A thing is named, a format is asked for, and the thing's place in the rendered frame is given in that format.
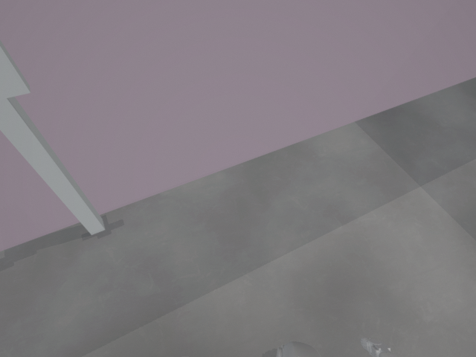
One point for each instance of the panel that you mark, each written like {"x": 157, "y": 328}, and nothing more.
{"x": 20, "y": 130}

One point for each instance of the robot right thigh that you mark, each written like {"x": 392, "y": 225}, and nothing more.
{"x": 297, "y": 349}

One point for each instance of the robot right hand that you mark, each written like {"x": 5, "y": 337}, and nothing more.
{"x": 376, "y": 349}

